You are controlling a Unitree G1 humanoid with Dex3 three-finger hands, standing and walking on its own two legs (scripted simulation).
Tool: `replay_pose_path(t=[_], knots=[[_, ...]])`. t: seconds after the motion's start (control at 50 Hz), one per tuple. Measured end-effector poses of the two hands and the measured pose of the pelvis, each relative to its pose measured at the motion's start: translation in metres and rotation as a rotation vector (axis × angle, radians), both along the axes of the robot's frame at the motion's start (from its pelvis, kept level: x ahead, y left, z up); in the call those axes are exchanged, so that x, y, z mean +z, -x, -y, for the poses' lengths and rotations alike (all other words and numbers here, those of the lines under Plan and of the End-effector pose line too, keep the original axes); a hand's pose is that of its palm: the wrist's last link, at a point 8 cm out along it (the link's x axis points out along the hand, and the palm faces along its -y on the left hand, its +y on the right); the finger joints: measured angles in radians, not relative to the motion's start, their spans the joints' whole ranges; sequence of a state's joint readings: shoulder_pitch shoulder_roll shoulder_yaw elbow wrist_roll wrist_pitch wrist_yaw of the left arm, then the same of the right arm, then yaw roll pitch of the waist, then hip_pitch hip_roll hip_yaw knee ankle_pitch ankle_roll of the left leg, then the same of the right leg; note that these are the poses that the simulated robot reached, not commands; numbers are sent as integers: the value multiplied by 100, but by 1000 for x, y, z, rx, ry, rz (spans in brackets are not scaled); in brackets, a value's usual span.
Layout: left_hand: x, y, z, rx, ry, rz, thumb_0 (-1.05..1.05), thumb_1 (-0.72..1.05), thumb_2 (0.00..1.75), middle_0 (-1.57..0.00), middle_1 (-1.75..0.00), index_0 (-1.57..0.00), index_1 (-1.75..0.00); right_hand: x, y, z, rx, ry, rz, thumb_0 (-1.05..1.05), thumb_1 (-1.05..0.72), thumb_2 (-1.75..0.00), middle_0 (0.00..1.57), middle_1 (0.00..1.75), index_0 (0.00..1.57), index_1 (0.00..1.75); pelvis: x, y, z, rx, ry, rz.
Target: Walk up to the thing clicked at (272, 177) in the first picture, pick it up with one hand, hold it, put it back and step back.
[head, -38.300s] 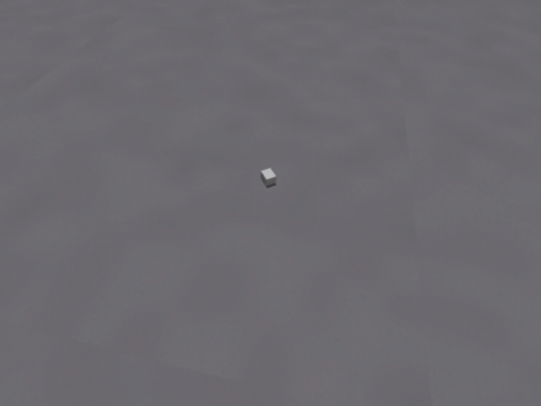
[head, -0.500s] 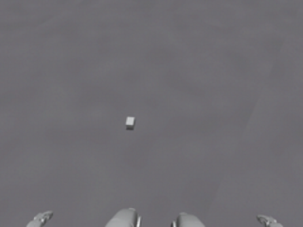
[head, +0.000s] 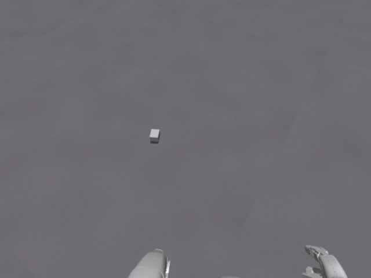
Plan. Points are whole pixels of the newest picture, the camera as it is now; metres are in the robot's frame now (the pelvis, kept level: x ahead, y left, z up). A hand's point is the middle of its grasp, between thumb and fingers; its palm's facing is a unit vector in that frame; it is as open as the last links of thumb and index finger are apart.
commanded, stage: step back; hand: left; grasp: from above
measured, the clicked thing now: (155, 135) +1.00 +0.24 -0.73
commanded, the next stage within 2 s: stand in 1.06 s
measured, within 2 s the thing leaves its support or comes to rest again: neither
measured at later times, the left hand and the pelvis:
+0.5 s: hand out of the picture +0.00 +0.28 -0.14, palm faces +0.08 -0.92 -0.39, open 7.4 cm; pelvis -0.04 +0.00 +0.01, yaw +4 degrees
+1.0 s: hand out of the picture +0.06 +0.30 -0.14, palm faces +0.08 -0.93 -0.35, open 7.4 cm; pelvis +0.01 +0.03 +0.01, yaw +4 degrees
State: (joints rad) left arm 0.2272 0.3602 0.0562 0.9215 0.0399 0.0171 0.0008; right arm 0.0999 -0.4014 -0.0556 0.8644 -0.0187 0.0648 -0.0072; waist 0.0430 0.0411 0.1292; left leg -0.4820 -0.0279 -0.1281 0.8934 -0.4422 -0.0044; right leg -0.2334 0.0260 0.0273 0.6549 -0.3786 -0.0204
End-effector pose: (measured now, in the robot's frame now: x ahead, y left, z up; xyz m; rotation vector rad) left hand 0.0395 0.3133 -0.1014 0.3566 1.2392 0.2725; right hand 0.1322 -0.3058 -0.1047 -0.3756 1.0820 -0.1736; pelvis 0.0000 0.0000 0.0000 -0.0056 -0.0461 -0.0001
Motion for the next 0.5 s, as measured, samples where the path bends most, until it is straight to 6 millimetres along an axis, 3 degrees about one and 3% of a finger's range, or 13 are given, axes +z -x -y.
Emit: replay_pose_path(t=[0.08,0.16,0.26,0.38,0.5], knots=[[9,28,-2,30,-15,3,1,90,89,-21,-30,-21,-30,-3,35,4,-2,-6,-47,1,-90,-89,20,30,20,30,5,16,0,25,-20,-1],[11,42,-13,49,-28,48,1,90,89,-21,-30,-21,-30,-9,67,2,20,1,-128,1,-90,-89,20,30,20,30,3,28,-5,68,-14,-4],[4,56,-29,72,-18,47,1,90,89,-21,-30,-21,-30,-8,93,-13,16,-6,-148,1,-90,-89,20,30,20,30,2,40,-14,81,-42,9],[5,55,-25,52,11,32,1,91,89,-21,-30,-20,-30,1,103,-19,1,-32,-111,1,-90,-89,20,30,21,30,8,42,-9,66,-24,6],[5,48,-6,49,16,67,1,91,89,-21,-30,-21,-30,-5,91,-8,-7,-35,-112,1,-90,-89,20,30,21,30,7,36,1,70,4,8]])
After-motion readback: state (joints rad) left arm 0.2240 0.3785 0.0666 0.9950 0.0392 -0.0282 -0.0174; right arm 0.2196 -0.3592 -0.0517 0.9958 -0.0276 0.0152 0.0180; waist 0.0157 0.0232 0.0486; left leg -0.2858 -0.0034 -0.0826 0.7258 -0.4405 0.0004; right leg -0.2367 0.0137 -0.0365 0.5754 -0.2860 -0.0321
